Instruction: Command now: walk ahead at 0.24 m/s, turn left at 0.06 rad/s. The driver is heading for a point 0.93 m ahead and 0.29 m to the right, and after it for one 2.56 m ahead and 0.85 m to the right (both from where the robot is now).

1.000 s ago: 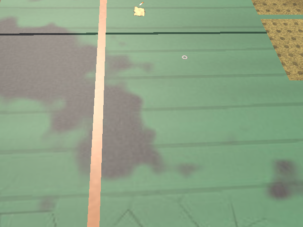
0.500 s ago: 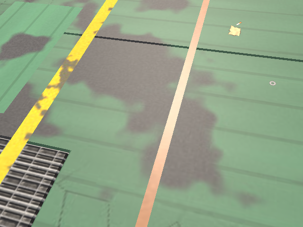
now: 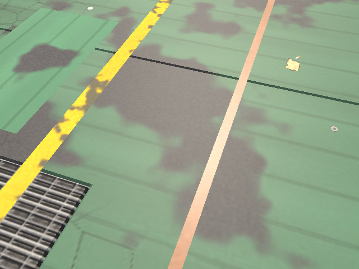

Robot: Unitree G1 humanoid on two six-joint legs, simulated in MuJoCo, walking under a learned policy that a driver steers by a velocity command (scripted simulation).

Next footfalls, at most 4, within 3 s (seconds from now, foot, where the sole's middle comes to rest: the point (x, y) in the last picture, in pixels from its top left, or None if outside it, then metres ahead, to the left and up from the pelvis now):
0.04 right None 0.02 -0.11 -0.77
0.48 left None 0.33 0.15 -0.77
1.02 right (231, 257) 0.58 -0.16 -0.77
1.50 left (213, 181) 0.92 -0.11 -0.77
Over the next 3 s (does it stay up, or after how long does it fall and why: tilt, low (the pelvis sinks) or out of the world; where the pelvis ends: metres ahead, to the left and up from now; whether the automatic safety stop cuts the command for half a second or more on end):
stays up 1.40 -0.49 -0.01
